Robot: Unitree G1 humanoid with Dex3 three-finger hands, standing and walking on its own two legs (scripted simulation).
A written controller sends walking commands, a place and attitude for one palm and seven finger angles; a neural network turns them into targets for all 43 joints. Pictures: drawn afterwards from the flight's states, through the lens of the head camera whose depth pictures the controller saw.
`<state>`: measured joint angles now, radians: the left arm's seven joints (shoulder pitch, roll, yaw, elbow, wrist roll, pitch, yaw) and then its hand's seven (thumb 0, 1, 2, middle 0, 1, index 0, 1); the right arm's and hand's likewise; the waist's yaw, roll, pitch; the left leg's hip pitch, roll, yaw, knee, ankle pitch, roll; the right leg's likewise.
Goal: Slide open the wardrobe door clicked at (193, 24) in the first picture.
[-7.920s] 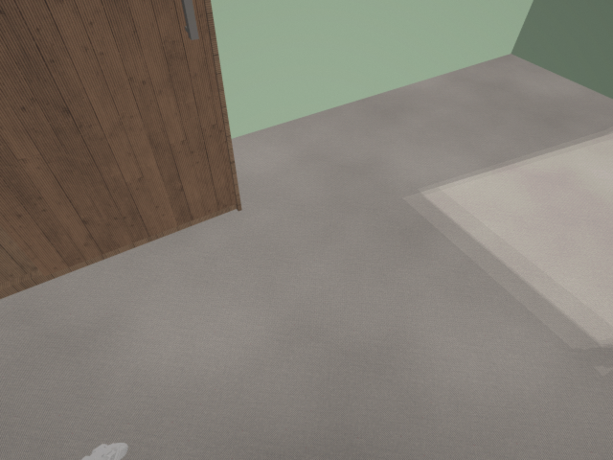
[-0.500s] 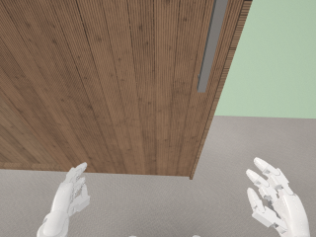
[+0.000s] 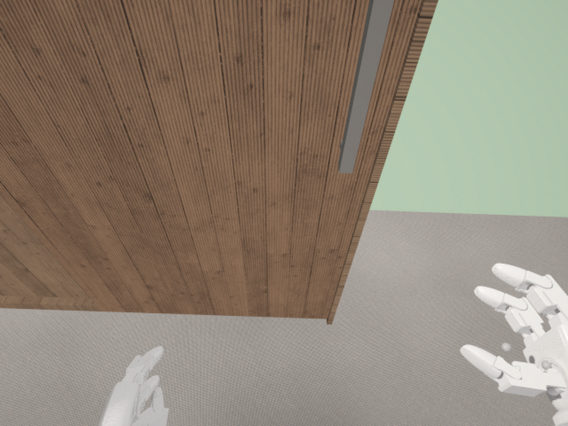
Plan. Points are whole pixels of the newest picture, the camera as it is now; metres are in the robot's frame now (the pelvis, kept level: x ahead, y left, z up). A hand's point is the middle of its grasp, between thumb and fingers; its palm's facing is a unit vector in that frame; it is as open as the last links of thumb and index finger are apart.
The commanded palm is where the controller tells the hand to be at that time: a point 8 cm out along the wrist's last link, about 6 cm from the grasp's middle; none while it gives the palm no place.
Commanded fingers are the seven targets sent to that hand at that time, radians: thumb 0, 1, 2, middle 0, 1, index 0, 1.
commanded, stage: raise the hand with hooked fingers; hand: right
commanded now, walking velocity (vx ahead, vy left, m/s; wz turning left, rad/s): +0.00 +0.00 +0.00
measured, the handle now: (358, 90) +0.54 -0.07 +0.21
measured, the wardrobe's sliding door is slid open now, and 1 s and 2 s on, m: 0.00 0.00 0.00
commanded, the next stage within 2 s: move the hooked fingers beside the handle in 1.24 s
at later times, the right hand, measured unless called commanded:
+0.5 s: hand out of the picture +0.25 -0.28 +0.16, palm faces +0.04 +1.00 -0.07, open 13.8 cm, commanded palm +0.22 -0.33 +0.17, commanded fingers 0.00 0.50 -0.30 0.30 1.20 0.30 1.20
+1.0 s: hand (566, 245) +0.29 -0.27 +0.19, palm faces +0.02 +1.00 -0.07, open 14.0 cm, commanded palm +0.25 -0.32 +0.20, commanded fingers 0.00 0.50 -0.30 0.30 1.20 0.30 1.20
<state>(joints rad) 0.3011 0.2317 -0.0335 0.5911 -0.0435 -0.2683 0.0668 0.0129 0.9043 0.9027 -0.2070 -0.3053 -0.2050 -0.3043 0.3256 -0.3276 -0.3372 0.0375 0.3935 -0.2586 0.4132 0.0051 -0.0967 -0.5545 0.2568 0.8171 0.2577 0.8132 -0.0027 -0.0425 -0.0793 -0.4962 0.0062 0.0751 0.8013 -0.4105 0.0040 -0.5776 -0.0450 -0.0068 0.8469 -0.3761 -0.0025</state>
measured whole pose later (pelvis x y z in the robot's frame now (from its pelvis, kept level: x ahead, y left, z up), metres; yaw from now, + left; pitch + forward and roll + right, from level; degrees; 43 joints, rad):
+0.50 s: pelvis +0.01 -0.01 +0.02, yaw -1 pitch +0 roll +2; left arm 0.23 0.25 -0.08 0.57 -0.06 -0.28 0.10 0.01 0.91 0.90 -0.21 -0.31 -0.20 -0.30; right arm 0.07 -0.42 -0.40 0.06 0.37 -0.02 0.45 -0.01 0.45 -0.32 0.30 1.16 0.30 1.16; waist -0.05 -0.04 -0.03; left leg -0.26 0.02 0.08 0.59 -0.33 -0.02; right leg -0.36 -0.02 -0.01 0.66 -0.31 -0.02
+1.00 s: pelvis +0.02 +0.01 +0.03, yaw +0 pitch -1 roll +1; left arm 0.25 0.29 -0.06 0.59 -0.08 -0.23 0.10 0.01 0.91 0.90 -0.20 -0.30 -0.20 -0.30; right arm -0.07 -0.47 -0.47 0.17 0.37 0.10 0.50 -0.01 0.50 -0.30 0.30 1.20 0.30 1.20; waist -0.04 -0.05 -0.02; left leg -0.20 0.01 0.07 0.52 -0.31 0.01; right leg -0.28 -0.03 -0.01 0.56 -0.27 0.00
